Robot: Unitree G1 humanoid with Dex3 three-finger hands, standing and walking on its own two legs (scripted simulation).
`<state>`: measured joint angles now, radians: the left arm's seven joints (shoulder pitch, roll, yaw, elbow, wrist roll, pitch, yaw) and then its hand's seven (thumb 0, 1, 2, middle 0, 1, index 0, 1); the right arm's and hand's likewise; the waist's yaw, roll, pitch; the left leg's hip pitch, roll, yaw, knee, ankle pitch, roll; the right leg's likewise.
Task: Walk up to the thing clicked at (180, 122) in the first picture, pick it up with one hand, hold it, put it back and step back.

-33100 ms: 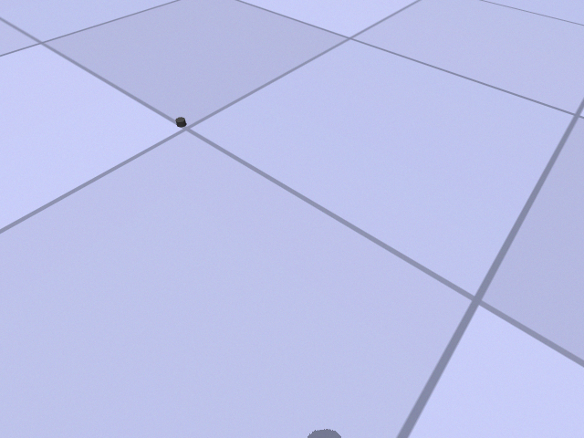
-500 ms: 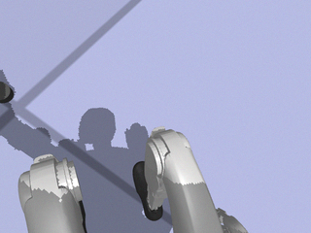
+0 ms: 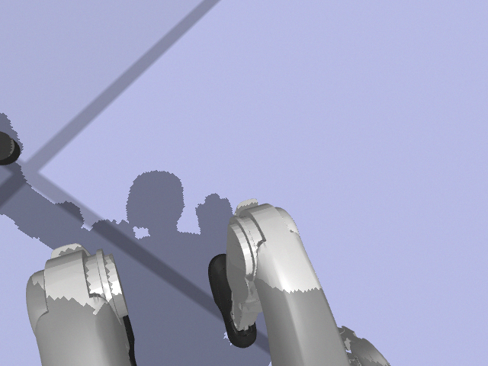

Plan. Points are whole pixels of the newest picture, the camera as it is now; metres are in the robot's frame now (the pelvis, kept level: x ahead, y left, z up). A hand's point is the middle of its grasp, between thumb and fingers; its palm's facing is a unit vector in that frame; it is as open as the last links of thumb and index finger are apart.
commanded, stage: rise first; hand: left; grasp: from above
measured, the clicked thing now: out of the picture +0.51 +0.29 -0.30
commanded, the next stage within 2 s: approach in 1.94 s
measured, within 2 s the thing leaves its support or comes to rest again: neither
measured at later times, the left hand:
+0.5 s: hand out of the picture +0.46 +0.33 -0.19, palm faces -0.46 -0.09 -0.88, open 12.0 cm
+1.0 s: hand out of the picture +0.46 +0.32 -0.19, palm faces -0.46 -0.10 -0.88, open 12.0 cm
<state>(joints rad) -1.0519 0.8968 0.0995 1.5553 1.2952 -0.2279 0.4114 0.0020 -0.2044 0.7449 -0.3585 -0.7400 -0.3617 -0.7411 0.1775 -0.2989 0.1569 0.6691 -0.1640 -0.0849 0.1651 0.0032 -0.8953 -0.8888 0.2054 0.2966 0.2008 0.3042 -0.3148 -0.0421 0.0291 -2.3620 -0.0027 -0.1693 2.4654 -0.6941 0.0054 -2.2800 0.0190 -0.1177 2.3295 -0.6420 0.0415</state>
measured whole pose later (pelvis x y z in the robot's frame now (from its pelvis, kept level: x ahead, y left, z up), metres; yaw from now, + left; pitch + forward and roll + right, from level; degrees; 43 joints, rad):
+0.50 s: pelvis +0.00 +0.00 +0.00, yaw +0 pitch +33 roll -11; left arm -1.04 0.88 0.09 1.54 1.30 -0.23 0.41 0.00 -0.17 0.72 -0.39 -0.72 -0.39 -0.72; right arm 0.18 -0.30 0.15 0.66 -0.17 -0.09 0.17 0.00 -0.89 -0.89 0.21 0.30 0.20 0.30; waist -0.31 -0.05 0.03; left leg -2.36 -0.01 -0.17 2.46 -0.69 0.01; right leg -2.28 0.01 -0.12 2.33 -0.65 0.04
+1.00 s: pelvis +0.00 +0.00 +0.00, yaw +0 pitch +33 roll -11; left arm -1.05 0.88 0.09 1.56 1.29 -0.22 0.42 0.00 -0.17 0.72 -0.38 -0.71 -0.39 -0.71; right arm 0.19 -0.30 0.16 0.67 -0.17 -0.09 0.17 0.00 -0.89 -0.89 0.21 0.30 0.20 0.30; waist -0.31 -0.04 0.02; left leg -2.37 -0.01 -0.17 2.46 -0.70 0.01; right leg -2.28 0.02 -0.12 2.33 -0.65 0.04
